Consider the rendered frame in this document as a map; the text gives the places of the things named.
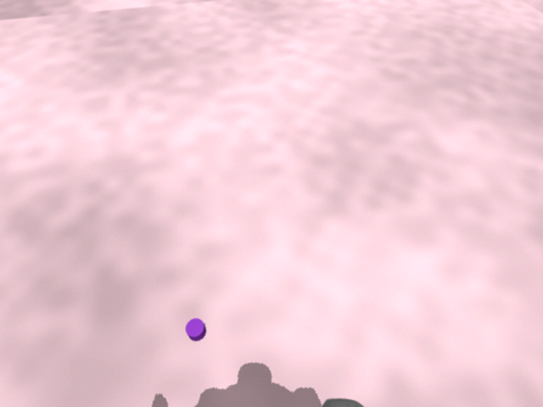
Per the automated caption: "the tin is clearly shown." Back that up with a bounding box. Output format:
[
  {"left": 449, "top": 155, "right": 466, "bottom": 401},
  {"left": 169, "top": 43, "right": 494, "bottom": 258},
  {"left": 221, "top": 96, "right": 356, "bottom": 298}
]
[{"left": 186, "top": 318, "right": 206, "bottom": 341}]

